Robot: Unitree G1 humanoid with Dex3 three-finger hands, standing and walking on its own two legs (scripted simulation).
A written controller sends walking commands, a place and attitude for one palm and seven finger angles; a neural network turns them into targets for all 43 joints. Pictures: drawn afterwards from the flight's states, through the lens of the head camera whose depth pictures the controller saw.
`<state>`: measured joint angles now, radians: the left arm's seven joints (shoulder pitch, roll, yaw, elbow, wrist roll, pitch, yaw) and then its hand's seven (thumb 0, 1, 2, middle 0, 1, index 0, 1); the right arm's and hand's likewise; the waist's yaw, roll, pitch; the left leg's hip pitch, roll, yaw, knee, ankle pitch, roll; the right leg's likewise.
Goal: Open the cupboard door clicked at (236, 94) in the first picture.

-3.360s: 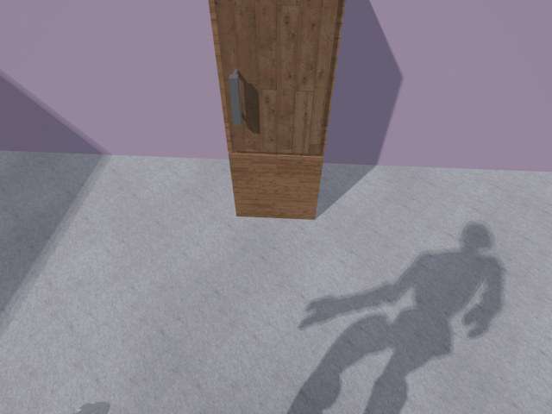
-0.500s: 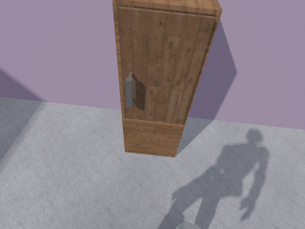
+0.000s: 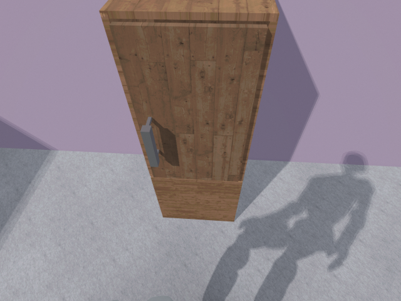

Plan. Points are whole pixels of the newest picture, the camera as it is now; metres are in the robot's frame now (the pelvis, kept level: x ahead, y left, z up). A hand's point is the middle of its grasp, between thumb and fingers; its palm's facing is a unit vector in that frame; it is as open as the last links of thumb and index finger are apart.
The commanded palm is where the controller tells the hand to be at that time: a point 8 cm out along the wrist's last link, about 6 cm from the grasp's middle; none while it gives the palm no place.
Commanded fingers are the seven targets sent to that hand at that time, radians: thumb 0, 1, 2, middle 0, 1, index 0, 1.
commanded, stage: come to a stop and stand still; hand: left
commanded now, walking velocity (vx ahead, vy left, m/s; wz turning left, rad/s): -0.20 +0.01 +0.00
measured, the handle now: (152, 142) +0.58 +0.18 -0.10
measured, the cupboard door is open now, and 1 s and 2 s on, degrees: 0 0 0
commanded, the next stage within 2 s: look again from close up in 1.62 s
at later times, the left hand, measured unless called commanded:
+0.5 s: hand out of the picture -0.02 +0.21 -0.17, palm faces +0.03 -0.97 -0.23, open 7.4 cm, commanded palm none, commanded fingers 0.00 0.90 0.90 -0.20 -0.30 -0.20 -0.30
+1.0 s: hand out of the picture -0.03 +0.13 -0.17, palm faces +0.05 -0.99 -0.13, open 7.4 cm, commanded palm none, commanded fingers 0.00 0.90 0.90 -0.20 -0.30 -0.20 -0.30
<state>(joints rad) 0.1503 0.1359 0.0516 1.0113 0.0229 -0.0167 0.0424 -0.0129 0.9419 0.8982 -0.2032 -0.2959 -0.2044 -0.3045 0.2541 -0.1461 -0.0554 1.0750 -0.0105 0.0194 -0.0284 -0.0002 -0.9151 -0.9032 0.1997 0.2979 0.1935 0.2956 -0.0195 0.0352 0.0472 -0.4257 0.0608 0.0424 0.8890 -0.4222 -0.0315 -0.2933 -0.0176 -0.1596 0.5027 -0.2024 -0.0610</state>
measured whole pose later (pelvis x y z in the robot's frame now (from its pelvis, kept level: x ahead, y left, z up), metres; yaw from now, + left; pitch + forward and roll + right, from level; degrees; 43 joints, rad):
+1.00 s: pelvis -0.02 -0.01 +0.00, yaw +0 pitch -2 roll +0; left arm 0.32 0.09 0.01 1.13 0.00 0.00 0.03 0.01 0.91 0.90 -0.20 -0.30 -0.20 -0.30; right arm 0.37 -0.09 -0.01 1.20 -0.01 0.02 -0.03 0.00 -0.91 -0.90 0.20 0.30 0.19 0.30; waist -0.03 0.00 0.03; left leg -0.28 0.08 0.03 0.45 -0.14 -0.04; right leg -0.08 0.03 -0.07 0.43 -0.32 -0.04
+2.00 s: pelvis +0.00 +0.03 -0.01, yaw +0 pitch -2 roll -1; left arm 0.31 0.16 0.00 1.02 0.02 0.00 0.05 0.01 0.90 0.90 -0.20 -0.30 -0.20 -0.30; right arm 0.24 -0.16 -0.02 1.02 -0.01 0.00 -0.02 0.00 -0.93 -0.90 0.20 0.30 0.20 0.30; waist 0.00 -0.01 0.03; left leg -0.32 0.03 0.05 0.61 -0.25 0.02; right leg -0.11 -0.02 -0.05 0.55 -0.40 0.02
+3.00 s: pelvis +0.01 +0.01 +0.00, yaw +0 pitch +0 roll +0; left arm 0.32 0.13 0.01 1.04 0.02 -0.01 0.05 0.02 0.92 0.90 -0.20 -0.30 -0.20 -0.30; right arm 0.24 -0.15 -0.03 1.07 -0.01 0.00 -0.04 0.01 -0.93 -0.90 0.20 0.30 0.20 0.30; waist 0.00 -0.03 0.02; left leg -0.34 0.03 0.06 0.57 -0.23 0.00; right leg -0.15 -0.02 -0.04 0.55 -0.41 0.00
